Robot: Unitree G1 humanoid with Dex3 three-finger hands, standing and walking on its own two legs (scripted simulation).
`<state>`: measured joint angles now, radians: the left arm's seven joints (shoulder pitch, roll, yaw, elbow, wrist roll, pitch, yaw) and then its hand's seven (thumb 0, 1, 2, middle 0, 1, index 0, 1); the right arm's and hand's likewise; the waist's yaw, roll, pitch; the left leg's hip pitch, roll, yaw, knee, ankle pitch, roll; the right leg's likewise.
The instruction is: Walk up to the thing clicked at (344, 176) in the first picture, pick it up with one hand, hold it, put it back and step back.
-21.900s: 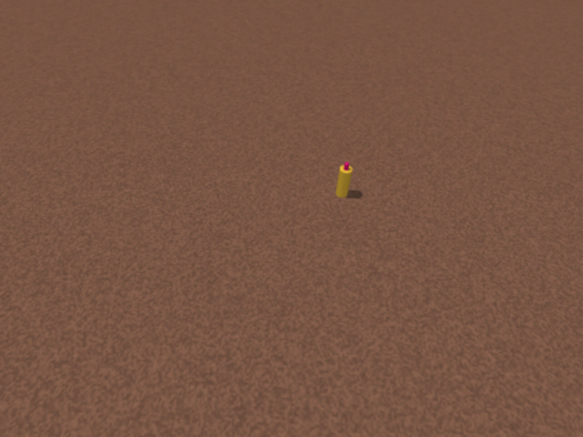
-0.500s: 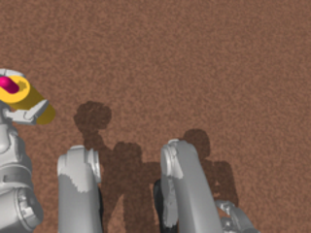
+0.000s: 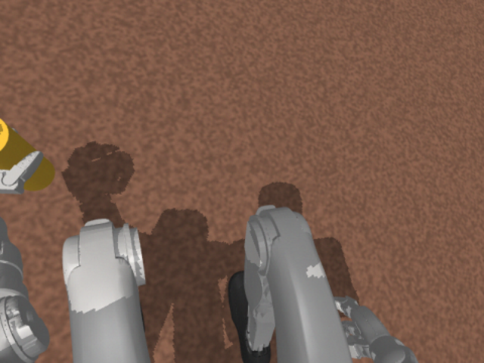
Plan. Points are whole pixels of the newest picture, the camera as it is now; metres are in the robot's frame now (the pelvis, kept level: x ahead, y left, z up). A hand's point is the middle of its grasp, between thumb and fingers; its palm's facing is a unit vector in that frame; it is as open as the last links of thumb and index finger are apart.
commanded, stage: lower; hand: left
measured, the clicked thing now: (5, 153) +0.42 +0.30 -0.08
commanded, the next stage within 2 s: loosen in 1.64 s
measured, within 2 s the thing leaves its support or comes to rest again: neither
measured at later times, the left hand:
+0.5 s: hand (16, 162) +0.43 +0.31 -0.14, palm faces +0.43 -0.90 -0.01, open 9.4 cm
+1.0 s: hand (23, 166) +0.43 +0.31 -0.17, palm faces +0.43 -0.90 -0.02, open 9.4 cm
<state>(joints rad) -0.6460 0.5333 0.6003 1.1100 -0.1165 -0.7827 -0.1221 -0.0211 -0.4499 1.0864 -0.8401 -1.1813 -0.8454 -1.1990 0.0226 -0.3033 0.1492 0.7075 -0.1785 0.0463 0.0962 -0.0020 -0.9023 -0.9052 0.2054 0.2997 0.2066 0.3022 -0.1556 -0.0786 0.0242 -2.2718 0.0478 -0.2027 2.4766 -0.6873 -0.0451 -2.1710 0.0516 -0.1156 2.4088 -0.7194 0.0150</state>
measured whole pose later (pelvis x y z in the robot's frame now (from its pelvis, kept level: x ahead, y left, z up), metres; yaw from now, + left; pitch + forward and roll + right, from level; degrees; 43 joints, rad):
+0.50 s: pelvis +0.00 +0.01 -0.02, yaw -3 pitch +22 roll -10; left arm -0.62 0.63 0.64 1.20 -0.11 -0.88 -0.08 -0.02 -0.45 1.09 -0.84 -1.18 -0.84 -1.20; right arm -0.04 -0.32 0.27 0.68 -0.24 0.05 0.12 0.00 -0.92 -0.91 0.21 0.30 0.21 0.30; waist -0.20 -0.15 0.15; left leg -2.29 0.04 -0.27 2.58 -0.70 -0.05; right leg -2.17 0.07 -0.16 2.47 -0.70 0.03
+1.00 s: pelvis -0.01 +0.01 -0.03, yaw -5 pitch +17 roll -13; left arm -0.62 0.74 0.66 1.30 -0.11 -0.95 -0.05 -0.02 -0.45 1.09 -0.84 -1.18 -0.85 -1.19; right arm -0.11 -0.36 0.38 0.61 -0.30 0.05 0.13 0.00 -0.91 -0.91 0.21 0.30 0.21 0.30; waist -0.22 -0.21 0.23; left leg -2.26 0.04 -0.33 2.63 -0.70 -0.04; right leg -2.12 0.09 -0.20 2.47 -0.68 0.05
